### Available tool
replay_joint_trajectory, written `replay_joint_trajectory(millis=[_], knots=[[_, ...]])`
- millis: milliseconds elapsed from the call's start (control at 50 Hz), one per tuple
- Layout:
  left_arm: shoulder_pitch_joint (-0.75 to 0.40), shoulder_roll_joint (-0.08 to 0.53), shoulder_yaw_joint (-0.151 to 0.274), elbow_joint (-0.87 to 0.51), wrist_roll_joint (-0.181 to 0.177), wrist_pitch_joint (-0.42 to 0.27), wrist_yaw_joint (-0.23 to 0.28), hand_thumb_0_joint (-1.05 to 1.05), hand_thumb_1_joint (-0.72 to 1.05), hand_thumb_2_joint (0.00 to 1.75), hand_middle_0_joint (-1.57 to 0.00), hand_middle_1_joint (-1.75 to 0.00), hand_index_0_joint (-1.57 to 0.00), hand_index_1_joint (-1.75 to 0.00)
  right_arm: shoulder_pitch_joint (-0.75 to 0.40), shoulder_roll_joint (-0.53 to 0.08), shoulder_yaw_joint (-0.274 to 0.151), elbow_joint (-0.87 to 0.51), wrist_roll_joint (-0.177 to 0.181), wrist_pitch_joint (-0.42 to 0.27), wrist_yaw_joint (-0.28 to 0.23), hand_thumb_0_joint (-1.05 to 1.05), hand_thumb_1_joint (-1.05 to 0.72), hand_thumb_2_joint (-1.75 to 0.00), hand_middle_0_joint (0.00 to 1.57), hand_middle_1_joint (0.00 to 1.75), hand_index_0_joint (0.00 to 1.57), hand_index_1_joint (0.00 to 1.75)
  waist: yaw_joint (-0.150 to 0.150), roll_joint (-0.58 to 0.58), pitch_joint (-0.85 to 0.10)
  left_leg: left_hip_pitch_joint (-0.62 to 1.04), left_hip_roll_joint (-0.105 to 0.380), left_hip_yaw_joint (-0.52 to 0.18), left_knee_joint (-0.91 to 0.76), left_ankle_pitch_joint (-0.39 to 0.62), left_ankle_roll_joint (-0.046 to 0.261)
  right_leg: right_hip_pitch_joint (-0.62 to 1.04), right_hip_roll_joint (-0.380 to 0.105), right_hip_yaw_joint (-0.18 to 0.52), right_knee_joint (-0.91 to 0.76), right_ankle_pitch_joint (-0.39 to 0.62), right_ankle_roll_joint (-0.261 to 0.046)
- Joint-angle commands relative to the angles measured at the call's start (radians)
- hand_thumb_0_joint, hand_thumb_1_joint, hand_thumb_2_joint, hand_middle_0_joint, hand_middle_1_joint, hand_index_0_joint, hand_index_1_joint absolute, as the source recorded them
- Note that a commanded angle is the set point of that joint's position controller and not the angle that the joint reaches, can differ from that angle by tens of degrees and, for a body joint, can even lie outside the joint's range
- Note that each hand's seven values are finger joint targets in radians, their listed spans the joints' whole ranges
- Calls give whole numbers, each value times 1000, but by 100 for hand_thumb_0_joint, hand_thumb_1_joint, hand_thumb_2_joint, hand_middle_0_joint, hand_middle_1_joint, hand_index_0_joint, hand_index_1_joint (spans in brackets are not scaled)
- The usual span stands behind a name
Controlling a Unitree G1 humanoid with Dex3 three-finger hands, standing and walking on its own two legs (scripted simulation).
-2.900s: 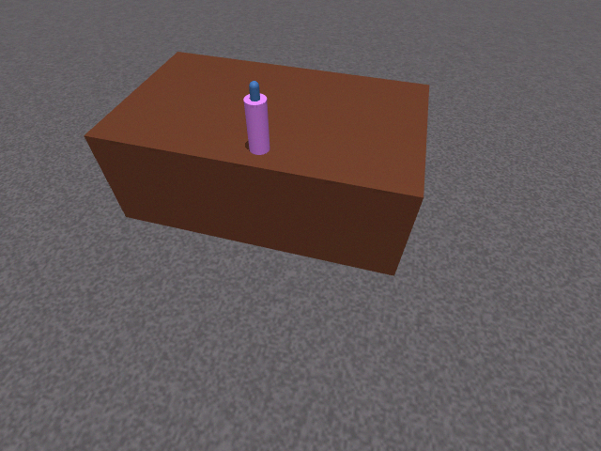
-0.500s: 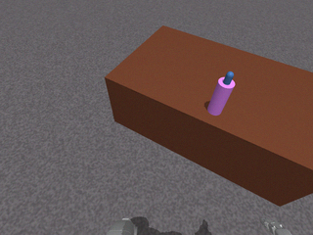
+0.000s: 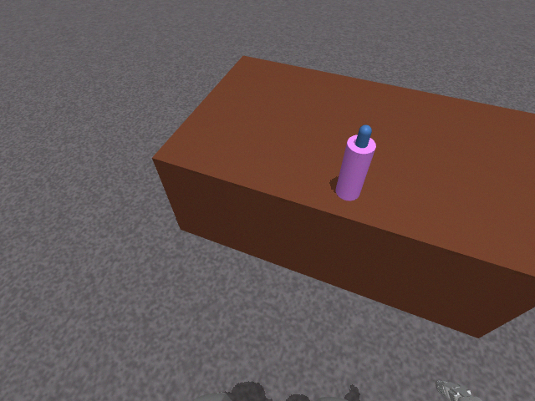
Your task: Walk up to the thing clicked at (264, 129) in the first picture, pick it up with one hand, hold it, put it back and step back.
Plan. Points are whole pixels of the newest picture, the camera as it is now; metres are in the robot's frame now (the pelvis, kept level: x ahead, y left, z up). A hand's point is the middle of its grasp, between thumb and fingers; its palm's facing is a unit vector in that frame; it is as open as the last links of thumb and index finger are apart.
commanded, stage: walk up
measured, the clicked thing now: (356, 162) +0.72 -0.24 -0.18
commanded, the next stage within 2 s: stand in 1.02 s
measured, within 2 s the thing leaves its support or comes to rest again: neither
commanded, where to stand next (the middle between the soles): +0.07 -0.03 m, yaw +0 degrees
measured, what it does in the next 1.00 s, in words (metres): stands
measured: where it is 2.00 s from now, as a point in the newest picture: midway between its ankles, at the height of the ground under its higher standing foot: outside the picture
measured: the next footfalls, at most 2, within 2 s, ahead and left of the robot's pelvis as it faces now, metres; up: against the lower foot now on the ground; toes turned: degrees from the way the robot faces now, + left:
none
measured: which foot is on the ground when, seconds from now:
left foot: down 0.00-1.00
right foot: down 0.00-1.00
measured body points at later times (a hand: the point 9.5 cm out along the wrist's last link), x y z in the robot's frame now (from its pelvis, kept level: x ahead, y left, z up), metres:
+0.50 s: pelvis +0.01 -0.01 +0.03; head +0.02 -0.01 +0.48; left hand +0.12 +0.28 -0.11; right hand +0.08 -0.32 -0.10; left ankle +0.04 +0.11 -0.72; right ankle +0.02 -0.12 -0.72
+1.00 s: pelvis +0.02 +0.00 +0.03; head +0.03 +0.00 +0.48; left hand +0.10 +0.29 -0.11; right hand +0.10 -0.30 -0.10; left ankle +0.04 +0.11 -0.72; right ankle +0.02 -0.12 -0.72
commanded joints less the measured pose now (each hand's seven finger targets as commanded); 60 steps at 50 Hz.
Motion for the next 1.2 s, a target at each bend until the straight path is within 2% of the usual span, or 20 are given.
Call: replay_joint_trajectory(millis=[0, 20, 40, 80, 100, 140, 260, 440, 600, 800, 980, 1020, 1180], knots=[[-37, 209, 43, -47, -9, -20, 10, 0, 90, 90, -20, -30, -20, -30, -38, -231, -58, -28, 4, -44, -14, 0, -90, -90, 20, 30, 20, 30, -2, -102, -155, 97, 149, -208, -188, 40, 74, 27, -88, 130, -171, 165, -61], [-33, 215, 43, -39, -8, -19, 8, 0, 90, 90, -20, -30, -20, -30, -47, -231, -51, -19, 3, -43, -12, 0, -90, -90, 20, 30, 20, 30, 7, -110, -142, 63, 146, -205, -200, -11, 74, 47, -92, 147, -201, 110, -67], [-44, 213, 39, -31, -7, -19, 7, 0, 90, 90, -20, -30, -20, -30, -64, -219, -43, -7, 1, -41, -9, 0, -90, -90, 20, 30, 20, 30, 5, -113, -123, 52, 132, -190, -216, -48, 61, 47, -106, 168, -239, 91, -71], [-103, 209, 34, -25, -10, -19, 5, 0, 90, 90, -20, -30, -20, -30, -65, -210, -37, 26, -4, -45, -9, 0, -90, -90, 20, 30, 20, 30, -13, -81, -109, 81, 101, -159, -255, -33, 31, 35, -121, 183, -254, 122, -76], [-115, 205, 32, -17, -15, -18, 4, 0, 90, 90, -20, -30, -20, -30, -62, -213, -36, 44, -6, -48, -9, 0, -90, -90, 20, 30, 20, 30, -13, -52, -103, 84, 105, -163, -276, -13, 25, 40, -114, 170, -253, 132, -72], [-98, 192, 24, 10, -20, -16, 4, 0, 90, 90, -20, -30, -20, -30, -96, -215, -28, 64, -6, -52, -8, 0, -90, -90, 20, 30, 20, 30, 6, -4, -102, 85, 124, -175, -310, -12, 32, 72, -101, 151, -273, 146, -62], [-156, 189, 19, 60, -23, -16, 1, 0, 90, 90, -20, -30, -20, -30, -106, -199, -18, 121, -4, -59, -10, 0, -90, -90, 20, 30, 20, 30, 0, -3, -139, 162, 117, -131, -346, 124, 13, 136, -110, 151, -333, 247, -49], [-222, 178, 19, 117, -17, -15, 2, 0, 90, 90, -20, -30, -20, -30, -112, -191, -19, 183, -9, -52, -13, 0, -90, -90, 20, 30, 20, 30, -20, -40, -130, 212, 109, -110, -380, 121, -1, 135, -115, 155, -428, 223, -35], [-220, 170, 22, 151, -18, -15, 2, 0, 90, 90, -20, -30, -20, -30, -131, -191, -19, 203, -9, -52, -15, 0, -90, -90, 20, 30, 20, 30, -17, -25, -160, 268, 124, -102, -391, 191, -3, 156, -116, 143, -440, 296, -23], [-210, 162, 19, 169, -12, -11, 6, 0, 90, 90, -20, -30, -20, -30, -148, -184, -23, 210, -11, -44, -16, 0, -90, -90, 20, 30, 20, 30, -18, -42, -134, 273, 124, -107, -413, 158, -1, 138, -110, 137, -469, 266, -14], [-209, 157, 20, 172, -12, -10, 8, 0, 90, 90, -20, -30, -20, -30, -144, -180, -30, 216, -13, -42, -16, 0, -90, -90, 20, 30, 20, 30, -21, -34, -136, 278, 129, -108, -427, 185, -2, 151, -106, 127, -461, 284, -11], [-206, 169, 19, 169, -10, -22, 12, 0, 90, 90, -20, -30, -20, -30, -151, -165, -24, 212, -16, -36, -16, 0, -90, -90, 20, 30, 20, 30, -23, -13, -144, 270, 130, -112, -421, 212, -1, 180, -125, 133, -467, 306, -9], [-190, 163, 15, 165, -11, -25, 16, 0, 90, 90, -20, -30, -20, -30, -143, -177, -24, 216, -13, -34, -14, 0, -90, -90, 20, 30, 20, 30, -18, -12, -147, 287, 135, -120, -421, 242, 0, 180, -124, 121, -468, 313, -5]])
